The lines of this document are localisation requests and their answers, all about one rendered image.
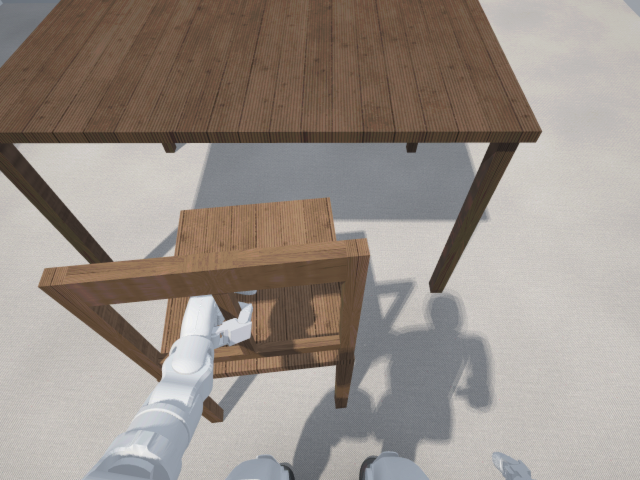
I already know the left robot forearm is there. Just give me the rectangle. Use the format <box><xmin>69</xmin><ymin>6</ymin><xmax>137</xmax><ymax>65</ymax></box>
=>
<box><xmin>81</xmin><ymin>335</ymin><xmax>214</xmax><ymax>480</ymax></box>

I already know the chair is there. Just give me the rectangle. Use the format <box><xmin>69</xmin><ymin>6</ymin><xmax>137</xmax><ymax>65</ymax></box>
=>
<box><xmin>38</xmin><ymin>197</ymin><xmax>370</xmax><ymax>423</ymax></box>

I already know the left robot hand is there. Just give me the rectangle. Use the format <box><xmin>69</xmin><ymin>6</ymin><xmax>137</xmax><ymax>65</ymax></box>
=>
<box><xmin>180</xmin><ymin>290</ymin><xmax>257</xmax><ymax>349</ymax></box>

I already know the robot left shin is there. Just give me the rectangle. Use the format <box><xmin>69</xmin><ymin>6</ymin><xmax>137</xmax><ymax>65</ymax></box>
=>
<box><xmin>256</xmin><ymin>454</ymin><xmax>281</xmax><ymax>466</ymax></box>

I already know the right robot hand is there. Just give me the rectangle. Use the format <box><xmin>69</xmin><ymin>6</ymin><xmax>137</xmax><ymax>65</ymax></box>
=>
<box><xmin>492</xmin><ymin>452</ymin><xmax>536</xmax><ymax>480</ymax></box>

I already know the robot shin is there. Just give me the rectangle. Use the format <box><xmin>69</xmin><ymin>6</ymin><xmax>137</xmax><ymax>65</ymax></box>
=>
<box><xmin>256</xmin><ymin>454</ymin><xmax>281</xmax><ymax>466</ymax></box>
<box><xmin>372</xmin><ymin>451</ymin><xmax>399</xmax><ymax>464</ymax></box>

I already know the robot right shin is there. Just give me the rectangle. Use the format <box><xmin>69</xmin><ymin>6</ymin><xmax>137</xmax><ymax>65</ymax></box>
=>
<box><xmin>372</xmin><ymin>451</ymin><xmax>399</xmax><ymax>464</ymax></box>

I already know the table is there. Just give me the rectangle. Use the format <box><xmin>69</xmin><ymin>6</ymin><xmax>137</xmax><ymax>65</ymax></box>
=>
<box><xmin>0</xmin><ymin>0</ymin><xmax>542</xmax><ymax>293</ymax></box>

